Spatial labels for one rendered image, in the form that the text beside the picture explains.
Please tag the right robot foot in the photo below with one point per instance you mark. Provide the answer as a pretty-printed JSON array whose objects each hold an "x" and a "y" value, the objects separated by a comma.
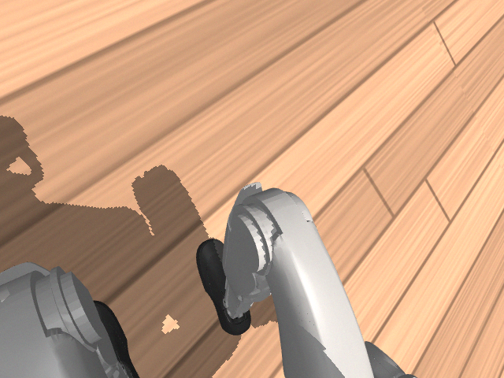
[{"x": 209, "y": 261}]

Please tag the right robot hand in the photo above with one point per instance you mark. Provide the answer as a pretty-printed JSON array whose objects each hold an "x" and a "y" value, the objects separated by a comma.
[{"x": 382, "y": 365}]

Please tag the left robot foot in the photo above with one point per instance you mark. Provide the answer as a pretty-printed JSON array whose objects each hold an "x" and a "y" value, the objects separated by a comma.
[{"x": 117, "y": 337}]

